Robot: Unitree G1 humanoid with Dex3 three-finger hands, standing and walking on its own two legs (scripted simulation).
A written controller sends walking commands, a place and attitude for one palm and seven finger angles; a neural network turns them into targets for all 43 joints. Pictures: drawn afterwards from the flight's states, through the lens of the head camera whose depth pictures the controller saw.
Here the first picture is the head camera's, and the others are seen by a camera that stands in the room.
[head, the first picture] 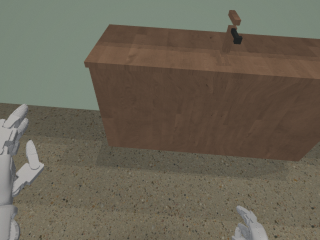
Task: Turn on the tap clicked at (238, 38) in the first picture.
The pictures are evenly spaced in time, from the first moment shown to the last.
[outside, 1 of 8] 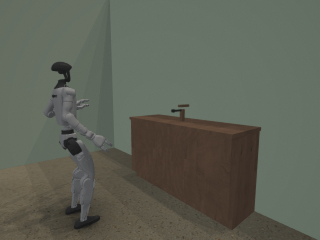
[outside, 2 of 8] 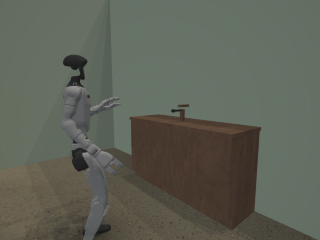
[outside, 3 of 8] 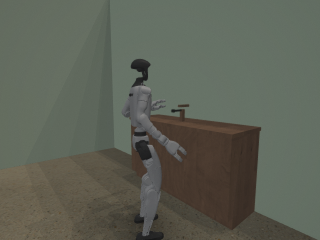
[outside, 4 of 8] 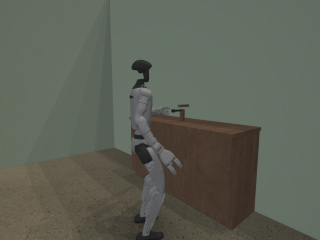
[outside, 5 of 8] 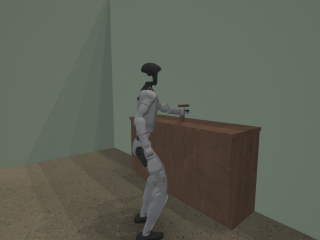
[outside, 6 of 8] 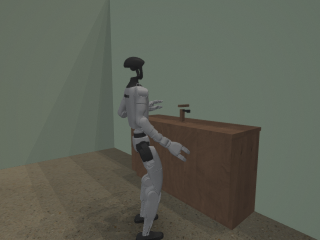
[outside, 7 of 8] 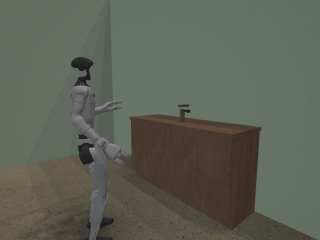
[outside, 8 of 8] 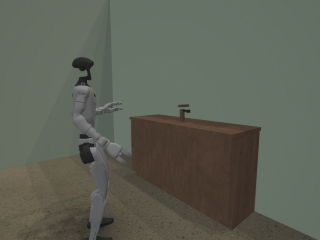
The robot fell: no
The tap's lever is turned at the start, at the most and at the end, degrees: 0 71 71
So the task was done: yes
